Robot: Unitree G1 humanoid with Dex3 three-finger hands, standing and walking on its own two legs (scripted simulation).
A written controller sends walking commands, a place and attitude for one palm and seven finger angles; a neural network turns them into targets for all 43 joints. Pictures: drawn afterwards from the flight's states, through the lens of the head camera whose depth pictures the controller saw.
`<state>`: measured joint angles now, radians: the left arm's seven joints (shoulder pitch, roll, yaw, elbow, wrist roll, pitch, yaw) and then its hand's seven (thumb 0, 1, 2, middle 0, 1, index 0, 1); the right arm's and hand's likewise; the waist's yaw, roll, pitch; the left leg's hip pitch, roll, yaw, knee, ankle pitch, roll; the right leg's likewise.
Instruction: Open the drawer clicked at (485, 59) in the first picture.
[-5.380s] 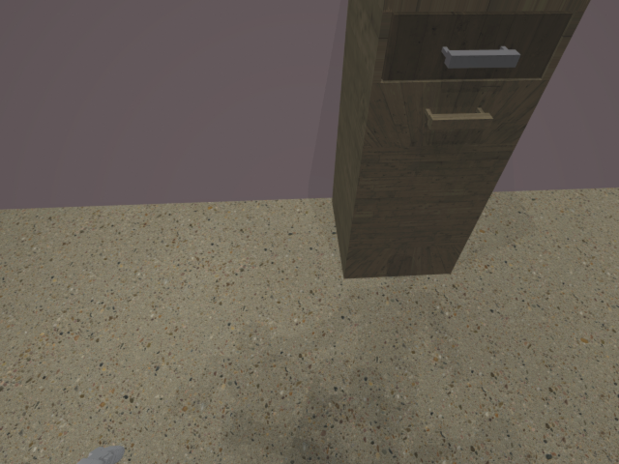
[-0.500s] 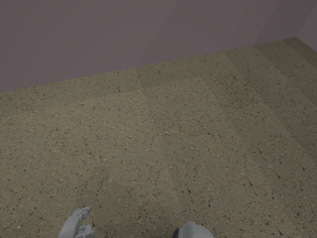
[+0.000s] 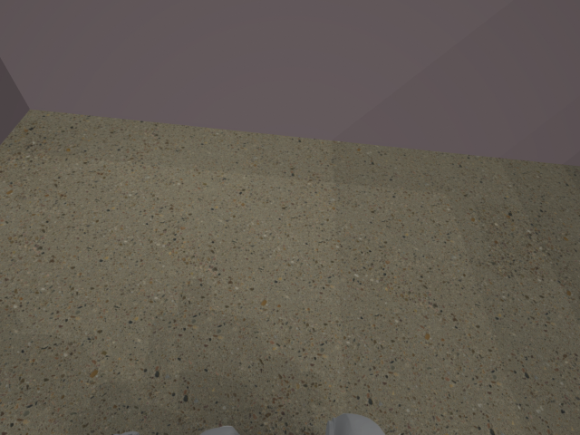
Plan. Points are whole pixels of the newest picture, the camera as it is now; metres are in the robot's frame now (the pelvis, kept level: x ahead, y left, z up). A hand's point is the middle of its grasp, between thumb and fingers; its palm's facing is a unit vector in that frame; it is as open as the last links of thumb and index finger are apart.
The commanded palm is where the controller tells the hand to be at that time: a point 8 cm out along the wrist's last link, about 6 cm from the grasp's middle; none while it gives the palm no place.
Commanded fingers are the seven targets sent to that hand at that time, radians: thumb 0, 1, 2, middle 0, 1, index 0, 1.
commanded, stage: turn to face it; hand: left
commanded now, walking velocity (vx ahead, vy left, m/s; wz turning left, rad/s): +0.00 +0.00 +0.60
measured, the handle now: out of the picture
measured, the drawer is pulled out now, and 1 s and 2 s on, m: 0.00 0.00 0.00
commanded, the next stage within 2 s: none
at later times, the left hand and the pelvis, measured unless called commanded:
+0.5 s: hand out of the picture +0.02 +0.16 -0.13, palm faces +0.31 -0.91 -0.28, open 7.4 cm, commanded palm none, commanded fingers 0.00 0.90 0.90 -0.20 -0.30 -0.20 -0.30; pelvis -0.02 -0.06 +0.01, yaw +17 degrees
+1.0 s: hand out of the picture -0.15 +0.18 -0.17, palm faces +0.61 -0.75 -0.27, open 7.4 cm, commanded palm none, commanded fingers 0.00 0.90 0.90 -0.20 -0.30 -0.20 -0.30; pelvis -0.05 -0.04 +0.01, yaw +36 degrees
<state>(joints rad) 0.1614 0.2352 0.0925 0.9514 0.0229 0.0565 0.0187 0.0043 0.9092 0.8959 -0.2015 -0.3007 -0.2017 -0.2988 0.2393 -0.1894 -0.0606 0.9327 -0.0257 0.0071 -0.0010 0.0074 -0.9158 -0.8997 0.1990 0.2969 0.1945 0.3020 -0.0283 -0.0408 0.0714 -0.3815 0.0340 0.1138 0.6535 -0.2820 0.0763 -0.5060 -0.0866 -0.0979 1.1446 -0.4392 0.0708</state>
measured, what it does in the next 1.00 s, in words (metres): steps on the spot, turning left: right foot, then left foot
